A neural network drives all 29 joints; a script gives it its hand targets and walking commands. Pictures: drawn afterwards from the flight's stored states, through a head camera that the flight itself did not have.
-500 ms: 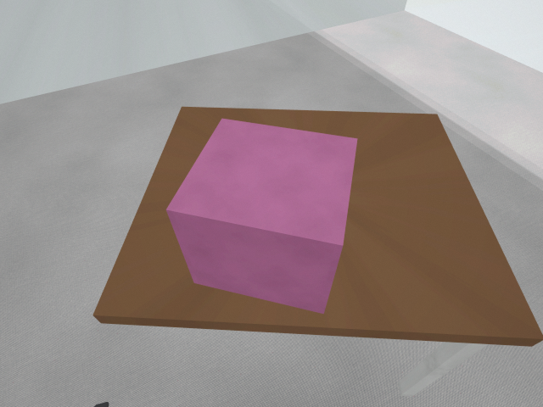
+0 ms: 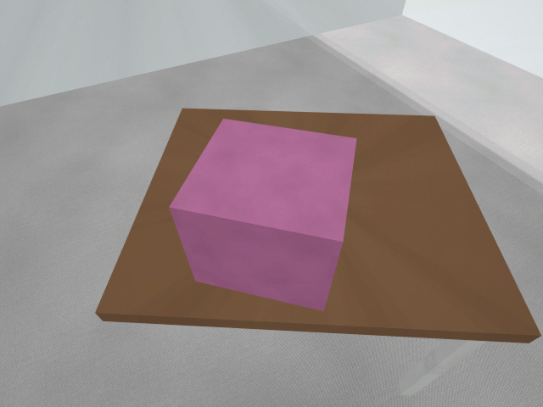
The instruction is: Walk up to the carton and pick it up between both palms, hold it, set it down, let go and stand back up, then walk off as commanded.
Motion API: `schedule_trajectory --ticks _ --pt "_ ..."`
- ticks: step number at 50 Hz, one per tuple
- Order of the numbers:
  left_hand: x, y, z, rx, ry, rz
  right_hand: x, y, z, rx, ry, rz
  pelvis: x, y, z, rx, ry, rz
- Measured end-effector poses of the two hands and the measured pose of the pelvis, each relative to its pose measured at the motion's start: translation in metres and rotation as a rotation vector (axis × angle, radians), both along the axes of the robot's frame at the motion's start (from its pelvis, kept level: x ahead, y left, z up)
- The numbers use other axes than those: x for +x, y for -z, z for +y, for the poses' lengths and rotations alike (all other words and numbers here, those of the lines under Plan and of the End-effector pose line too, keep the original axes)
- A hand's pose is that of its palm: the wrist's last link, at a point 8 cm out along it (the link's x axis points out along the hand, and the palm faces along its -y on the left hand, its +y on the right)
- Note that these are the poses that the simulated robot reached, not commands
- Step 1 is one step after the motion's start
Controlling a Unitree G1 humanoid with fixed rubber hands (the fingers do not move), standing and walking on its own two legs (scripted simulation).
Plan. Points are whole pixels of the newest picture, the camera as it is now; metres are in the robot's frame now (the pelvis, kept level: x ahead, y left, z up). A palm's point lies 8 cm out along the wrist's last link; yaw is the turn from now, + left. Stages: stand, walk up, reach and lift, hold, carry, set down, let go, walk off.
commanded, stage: stand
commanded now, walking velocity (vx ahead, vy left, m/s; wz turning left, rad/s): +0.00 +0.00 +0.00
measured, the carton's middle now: (272, 212) +0.47 +0.01 -0.02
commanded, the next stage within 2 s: walk off in 0.28 s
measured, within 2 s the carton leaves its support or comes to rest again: neither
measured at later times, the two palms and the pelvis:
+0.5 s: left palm out of the picture +0.09 +0.29 -0.12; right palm out of the picture +0.07 -0.29 -0.12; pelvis +0.01 +0.00 +0.00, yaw +0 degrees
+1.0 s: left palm out of the picture +0.08 +0.35 -0.16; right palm out of the picture -0.01 -0.26 -0.12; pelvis -0.07 +0.04 -0.03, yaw -3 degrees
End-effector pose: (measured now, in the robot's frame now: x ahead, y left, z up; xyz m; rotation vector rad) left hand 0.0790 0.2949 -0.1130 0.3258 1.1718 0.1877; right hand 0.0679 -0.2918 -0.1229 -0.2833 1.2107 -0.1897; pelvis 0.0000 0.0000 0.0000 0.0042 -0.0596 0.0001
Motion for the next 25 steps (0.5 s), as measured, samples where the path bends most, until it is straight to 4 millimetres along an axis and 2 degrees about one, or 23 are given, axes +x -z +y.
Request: schedule_trajectory --ticks 13,25 --pt "0.000 0.003 0.001 0.000 0.004 0.030 -0.008 0.000 -0.003 -0.008 0.015 0.036 0.002 0.000 0.000 -0.001 0.003 0.011" --pt "0.013 0.003 -0.002 -0.003 0.009 0.018 0.002 0.001 -0.002 -0.005 0.017 0.025 0.009 0.000 -0.001 -0.001 0.002 0.011"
